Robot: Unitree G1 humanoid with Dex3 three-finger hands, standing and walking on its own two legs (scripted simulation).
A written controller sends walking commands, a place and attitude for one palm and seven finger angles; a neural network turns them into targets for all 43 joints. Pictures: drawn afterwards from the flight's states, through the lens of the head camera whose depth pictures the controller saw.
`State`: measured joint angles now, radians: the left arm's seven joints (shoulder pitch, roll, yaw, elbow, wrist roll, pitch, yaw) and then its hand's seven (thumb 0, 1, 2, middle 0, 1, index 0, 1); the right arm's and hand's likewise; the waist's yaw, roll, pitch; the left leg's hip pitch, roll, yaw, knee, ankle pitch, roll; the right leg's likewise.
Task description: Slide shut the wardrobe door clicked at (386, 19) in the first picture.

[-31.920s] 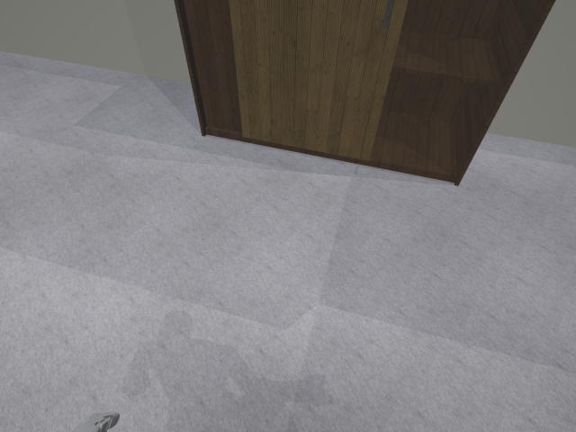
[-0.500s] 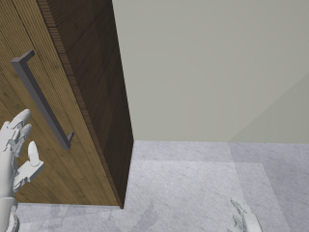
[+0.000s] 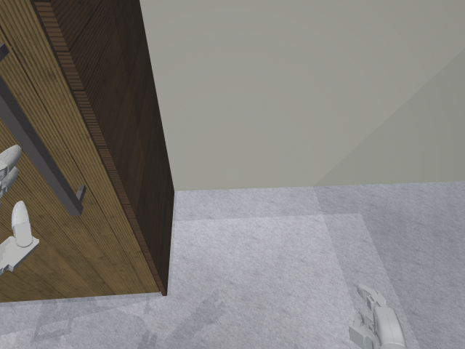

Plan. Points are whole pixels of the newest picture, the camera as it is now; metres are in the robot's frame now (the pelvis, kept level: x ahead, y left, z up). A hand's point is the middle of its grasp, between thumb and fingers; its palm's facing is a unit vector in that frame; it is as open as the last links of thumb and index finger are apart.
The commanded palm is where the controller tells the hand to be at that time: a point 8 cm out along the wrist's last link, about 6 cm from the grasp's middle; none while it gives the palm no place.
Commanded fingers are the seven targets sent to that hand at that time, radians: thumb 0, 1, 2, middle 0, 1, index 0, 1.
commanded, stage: step back with the hand held close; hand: left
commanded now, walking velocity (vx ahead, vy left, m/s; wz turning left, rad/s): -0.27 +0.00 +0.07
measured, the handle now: (45, 147) +0.39 +0.36 +0.13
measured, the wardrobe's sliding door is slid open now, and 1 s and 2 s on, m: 0.00 0.00 0.00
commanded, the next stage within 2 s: stop stepping back and stand still in 0.66 s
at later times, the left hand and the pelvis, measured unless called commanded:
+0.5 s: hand out of the picture +0.09 +0.35 +0.16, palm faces +0.51 -0.77 -0.38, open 7.4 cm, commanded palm +0.02 +0.37 +0.18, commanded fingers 0.00 0.90 0.90 -0.20 -0.30 -0.20 -0.30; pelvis -0.09 +0.06 -0.01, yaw +5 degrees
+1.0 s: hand out of the picture -0.08 +0.43 +0.19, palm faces +0.43 -0.81 -0.40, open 7.4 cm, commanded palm -0.10 +0.47 +0.18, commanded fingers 0.00 0.90 0.90 -0.20 -0.30 -0.20 -0.30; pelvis -0.26 +0.18 -0.03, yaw -3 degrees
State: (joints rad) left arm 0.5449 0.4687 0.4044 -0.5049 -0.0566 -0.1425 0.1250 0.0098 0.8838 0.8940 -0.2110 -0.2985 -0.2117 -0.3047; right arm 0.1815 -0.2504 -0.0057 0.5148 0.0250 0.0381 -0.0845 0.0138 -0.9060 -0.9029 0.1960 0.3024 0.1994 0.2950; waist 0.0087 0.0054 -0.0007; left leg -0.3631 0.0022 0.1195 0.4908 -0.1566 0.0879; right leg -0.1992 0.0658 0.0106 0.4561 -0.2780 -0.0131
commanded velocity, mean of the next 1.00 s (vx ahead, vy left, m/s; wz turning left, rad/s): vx -0.18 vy -0.07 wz -0.01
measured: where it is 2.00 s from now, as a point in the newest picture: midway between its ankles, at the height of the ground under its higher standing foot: outside the picture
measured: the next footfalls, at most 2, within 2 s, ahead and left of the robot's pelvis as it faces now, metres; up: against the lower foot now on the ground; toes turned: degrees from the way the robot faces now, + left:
right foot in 0.58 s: -0.09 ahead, -0.08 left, +0.00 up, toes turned +4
left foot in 0.70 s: +0.02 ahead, +0.15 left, +0.00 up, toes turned +3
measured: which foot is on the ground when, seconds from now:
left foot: down 0.00-0.58, up 0.60-0.68, down 0.70-0.88, up 0.90-1.00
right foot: down 0.00-0.42, up 0.44-0.56, down 0.58-0.68, up 0.70-0.92, down 0.94-1.00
